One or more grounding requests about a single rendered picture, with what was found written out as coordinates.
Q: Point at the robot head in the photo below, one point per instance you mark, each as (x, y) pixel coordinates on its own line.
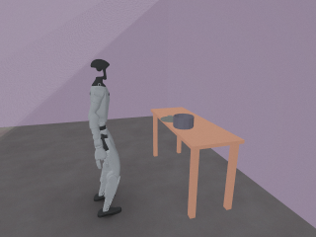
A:
(100, 64)

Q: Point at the right robot hand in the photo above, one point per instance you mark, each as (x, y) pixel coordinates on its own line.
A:
(101, 154)

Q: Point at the robot right forearm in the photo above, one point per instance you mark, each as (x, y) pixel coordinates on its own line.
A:
(95, 128)

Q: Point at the robot right upper arm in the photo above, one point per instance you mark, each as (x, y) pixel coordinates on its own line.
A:
(98, 96)

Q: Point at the lid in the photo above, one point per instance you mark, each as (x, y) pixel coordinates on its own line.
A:
(166, 119)

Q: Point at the pot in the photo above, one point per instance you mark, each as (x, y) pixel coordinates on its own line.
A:
(183, 121)

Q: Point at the table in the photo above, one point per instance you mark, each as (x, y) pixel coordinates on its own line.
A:
(203, 135)

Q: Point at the left robot foot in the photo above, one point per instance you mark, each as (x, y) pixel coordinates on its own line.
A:
(98, 197)

